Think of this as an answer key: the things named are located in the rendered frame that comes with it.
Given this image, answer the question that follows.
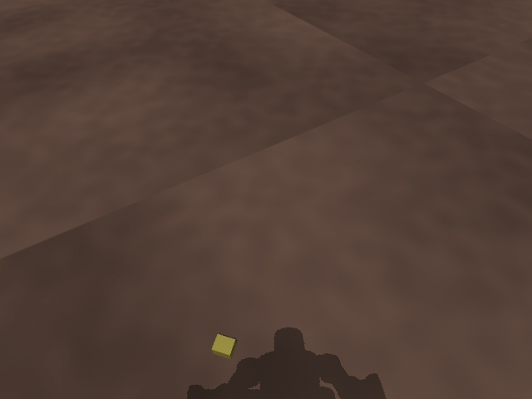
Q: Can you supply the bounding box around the small box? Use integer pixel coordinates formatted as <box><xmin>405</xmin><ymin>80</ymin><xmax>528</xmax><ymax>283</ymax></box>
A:
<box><xmin>211</xmin><ymin>334</ymin><xmax>237</xmax><ymax>359</ymax></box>

